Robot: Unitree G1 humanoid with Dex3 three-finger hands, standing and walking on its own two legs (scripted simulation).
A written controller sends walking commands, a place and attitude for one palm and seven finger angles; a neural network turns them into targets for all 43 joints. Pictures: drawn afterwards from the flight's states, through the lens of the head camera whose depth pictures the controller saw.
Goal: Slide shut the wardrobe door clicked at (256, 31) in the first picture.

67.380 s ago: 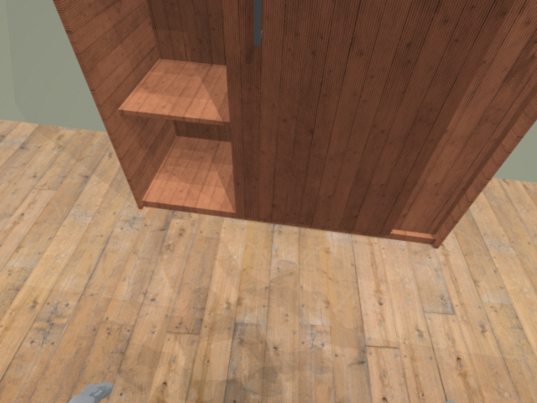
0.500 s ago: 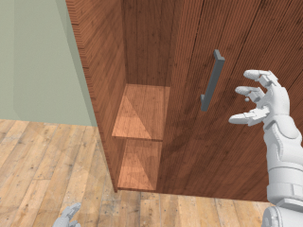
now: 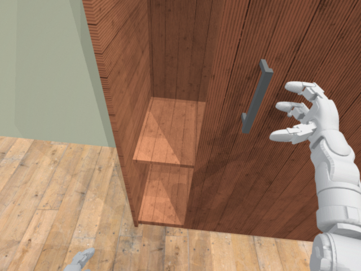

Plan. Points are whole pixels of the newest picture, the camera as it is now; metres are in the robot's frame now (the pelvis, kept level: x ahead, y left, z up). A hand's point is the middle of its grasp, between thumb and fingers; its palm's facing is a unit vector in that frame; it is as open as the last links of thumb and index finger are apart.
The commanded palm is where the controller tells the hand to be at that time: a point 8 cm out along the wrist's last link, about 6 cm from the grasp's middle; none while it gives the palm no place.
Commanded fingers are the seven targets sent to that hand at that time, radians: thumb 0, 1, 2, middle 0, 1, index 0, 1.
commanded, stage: move the hooked fingers beside the handle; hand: right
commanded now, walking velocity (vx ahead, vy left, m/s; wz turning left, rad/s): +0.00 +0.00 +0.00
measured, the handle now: (254, 99) +0.46 -0.12 +0.18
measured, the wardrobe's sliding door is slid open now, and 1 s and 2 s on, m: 0.25 0.25 0.25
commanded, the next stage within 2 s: feel for the door with the fingertips in 0.54 s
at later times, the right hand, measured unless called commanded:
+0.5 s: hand (282, 118) +0.40 -0.17 +0.18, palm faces +0.05 +1.00 -0.01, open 14.0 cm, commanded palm +0.38 -0.22 +0.18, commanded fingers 0.00 0.50 -0.30 0.30 1.20 0.30 1.20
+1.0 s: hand (265, 119) +0.40 -0.14 +0.18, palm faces +0.02 +1.00 +0.00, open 14.0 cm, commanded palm +0.37 -0.19 +0.18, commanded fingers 0.00 0.50 -0.30 0.30 1.20 0.30 1.20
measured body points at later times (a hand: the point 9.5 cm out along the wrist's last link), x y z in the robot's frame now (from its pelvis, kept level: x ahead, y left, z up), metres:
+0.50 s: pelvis +0.00 +0.01 +0.00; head -0.01 +0.03 +0.45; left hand +0.14 +0.26 -0.11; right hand +0.39 -0.23 +0.18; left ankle -0.03 +0.11 -0.74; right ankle +0.00 -0.10 -0.74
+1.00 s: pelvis +0.00 +0.01 +0.00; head -0.02 +0.03 +0.45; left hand +0.14 +0.25 -0.11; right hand +0.39 -0.19 +0.18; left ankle -0.03 +0.11 -0.74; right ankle +0.00 -0.10 -0.74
